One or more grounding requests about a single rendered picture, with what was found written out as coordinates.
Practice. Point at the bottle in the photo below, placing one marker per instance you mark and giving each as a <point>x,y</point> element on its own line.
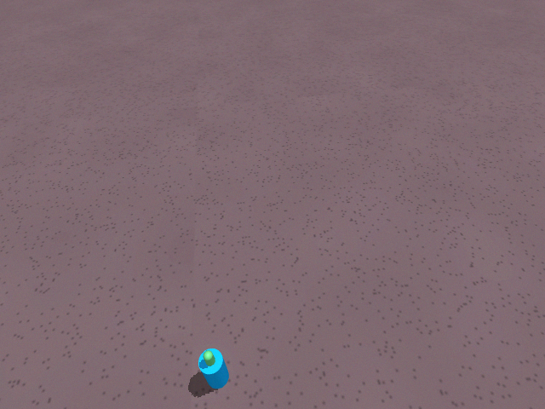
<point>213,367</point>

